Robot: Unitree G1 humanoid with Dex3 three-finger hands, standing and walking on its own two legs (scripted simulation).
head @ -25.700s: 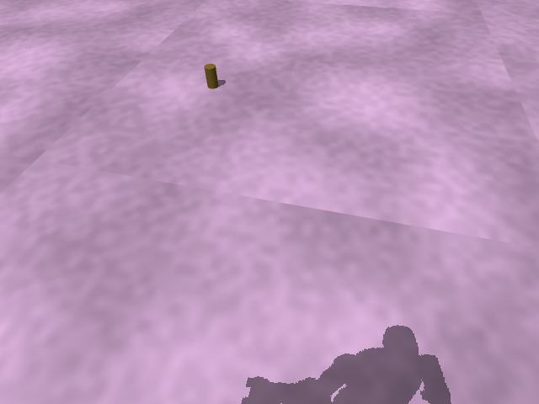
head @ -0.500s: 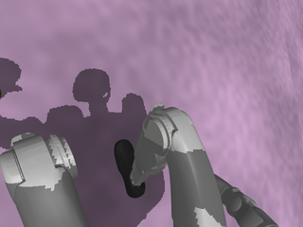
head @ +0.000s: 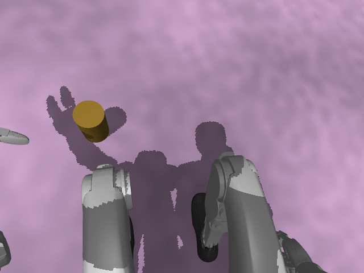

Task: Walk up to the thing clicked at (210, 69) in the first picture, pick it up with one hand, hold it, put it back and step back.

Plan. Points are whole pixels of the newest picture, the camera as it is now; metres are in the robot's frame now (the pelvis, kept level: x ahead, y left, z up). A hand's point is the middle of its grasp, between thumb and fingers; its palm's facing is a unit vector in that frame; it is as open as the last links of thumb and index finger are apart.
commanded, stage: home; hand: left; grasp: from the side
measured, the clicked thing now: (93, 123) +0.48 +0.22 -0.28
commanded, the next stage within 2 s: none
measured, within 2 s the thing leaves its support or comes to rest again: neither
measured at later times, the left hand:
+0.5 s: hand out of the picture +0.32 +0.27 +0.12, palm faces +0.19 -0.88 -0.43, open 17.0 cm
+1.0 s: hand out of the picture +0.26 +0.20 +0.30, palm faces +0.21 -0.92 -0.32, open 17.4 cm
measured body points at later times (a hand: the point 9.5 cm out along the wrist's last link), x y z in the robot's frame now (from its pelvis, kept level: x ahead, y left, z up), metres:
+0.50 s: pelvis +0.04 -0.01 +0.22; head +0.19 +0.02 +0.65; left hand +0.30 +0.32 +0.14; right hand +0.25 -0.25 +0.12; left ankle +0.08 +0.11 -0.32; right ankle +0.13 -0.14 -0.32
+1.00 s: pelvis +0.10 -0.01 +0.36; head +0.12 +0.00 +0.81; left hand +0.24 +0.25 +0.32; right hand +0.27 -0.23 +0.28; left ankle +0.08 +0.11 -0.32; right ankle +0.13 -0.14 -0.32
